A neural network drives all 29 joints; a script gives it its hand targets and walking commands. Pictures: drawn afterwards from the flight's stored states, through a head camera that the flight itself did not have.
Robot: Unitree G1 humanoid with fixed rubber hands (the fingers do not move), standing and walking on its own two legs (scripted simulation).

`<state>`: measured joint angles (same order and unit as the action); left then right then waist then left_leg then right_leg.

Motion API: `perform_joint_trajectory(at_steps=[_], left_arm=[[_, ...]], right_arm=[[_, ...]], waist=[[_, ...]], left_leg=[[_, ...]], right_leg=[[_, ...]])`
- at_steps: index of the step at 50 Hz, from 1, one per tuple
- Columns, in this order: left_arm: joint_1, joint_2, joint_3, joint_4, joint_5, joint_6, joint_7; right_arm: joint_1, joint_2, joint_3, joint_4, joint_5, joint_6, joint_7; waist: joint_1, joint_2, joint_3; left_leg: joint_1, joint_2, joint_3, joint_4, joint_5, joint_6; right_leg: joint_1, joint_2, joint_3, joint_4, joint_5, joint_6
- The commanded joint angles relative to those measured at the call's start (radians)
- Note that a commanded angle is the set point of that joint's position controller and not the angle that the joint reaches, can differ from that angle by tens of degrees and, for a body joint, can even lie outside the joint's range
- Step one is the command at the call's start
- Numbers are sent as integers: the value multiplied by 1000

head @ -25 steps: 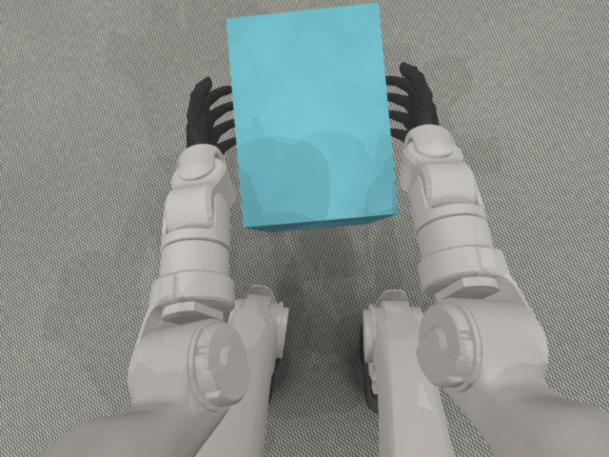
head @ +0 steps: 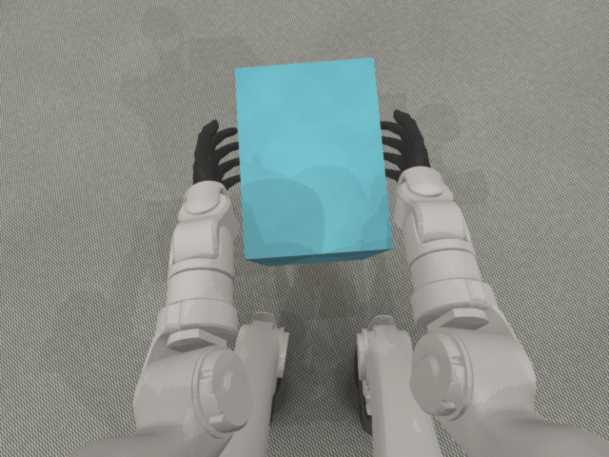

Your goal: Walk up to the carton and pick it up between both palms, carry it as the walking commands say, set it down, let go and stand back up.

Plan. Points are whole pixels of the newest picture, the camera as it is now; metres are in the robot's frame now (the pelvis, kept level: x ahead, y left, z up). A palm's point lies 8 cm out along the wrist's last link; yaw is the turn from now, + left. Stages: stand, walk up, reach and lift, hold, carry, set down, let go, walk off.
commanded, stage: reach and lift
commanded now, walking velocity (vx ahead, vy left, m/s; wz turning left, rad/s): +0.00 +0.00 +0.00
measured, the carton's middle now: (311, 181) +0.48 +0.03 -0.12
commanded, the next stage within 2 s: none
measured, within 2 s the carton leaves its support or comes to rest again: neither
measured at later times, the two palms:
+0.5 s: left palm (188, 177) +0.43 +0.15 +0.03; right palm (429, 163) +0.45 -0.10 +0.02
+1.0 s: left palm (154, 171) +0.40 +0.15 +0.10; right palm (454, 154) +0.43 -0.10 +0.09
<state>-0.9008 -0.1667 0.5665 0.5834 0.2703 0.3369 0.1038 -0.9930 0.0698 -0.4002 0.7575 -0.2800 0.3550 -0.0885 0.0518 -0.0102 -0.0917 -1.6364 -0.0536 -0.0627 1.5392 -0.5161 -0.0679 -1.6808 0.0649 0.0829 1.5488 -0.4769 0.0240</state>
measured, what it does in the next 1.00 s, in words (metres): rises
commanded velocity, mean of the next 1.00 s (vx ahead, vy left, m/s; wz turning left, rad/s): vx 0.00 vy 0.00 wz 0.00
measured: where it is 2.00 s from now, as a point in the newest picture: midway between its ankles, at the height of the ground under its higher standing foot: (316, 403)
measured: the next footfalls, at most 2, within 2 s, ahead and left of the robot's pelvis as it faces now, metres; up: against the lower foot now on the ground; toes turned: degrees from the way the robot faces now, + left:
none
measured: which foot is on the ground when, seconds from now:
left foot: down 0.00-1.00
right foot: down 0.00-1.00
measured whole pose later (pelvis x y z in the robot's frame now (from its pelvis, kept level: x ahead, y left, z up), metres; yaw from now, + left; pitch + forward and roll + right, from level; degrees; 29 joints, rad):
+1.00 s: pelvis +0.03 +0.00 +0.13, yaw -1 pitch +21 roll +1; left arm -0.61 -0.25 0.51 0.51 0.30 0.29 0.08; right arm -0.67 0.16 -0.37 0.65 -0.32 0.30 -0.07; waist 0.06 0.00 -0.04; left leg -0.99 -0.03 -0.08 0.99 -0.37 -0.05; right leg -1.02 0.05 0.08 1.00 -0.34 0.01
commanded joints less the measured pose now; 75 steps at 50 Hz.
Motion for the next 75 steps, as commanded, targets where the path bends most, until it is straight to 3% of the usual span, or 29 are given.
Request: perform_joint_trajectory(at_steps=[1, 46, 75], left_arm=[[-669, -1043, -592, 109, -140, -2, -234], [-303, -1090, -663, 68, -93, -47, -251], [-78, -1159, -718, 23, -106, 24, -260]], right_arm=[[-616, 1107, 471, 24, 134, -50, 193], [-272, 1140, 554, -56, 81, -102, 218], [-100, 1153, 607, -139, 99, -38, 261]], waist=[[26, -54, -950], [26, -24, -670], [35, -4, -495]], left_leg=[[439, -149, 119, -181, 248, 13], [926, -111, 41, -626, 382, 33], [1303, -68, 8, -964, 522, 38]], right_leg=[[642, 135, -91, -196, 215, 2], [1065, 99, -25, -653, 330, -21], [1375, 64, -7, -969, 418, -26]])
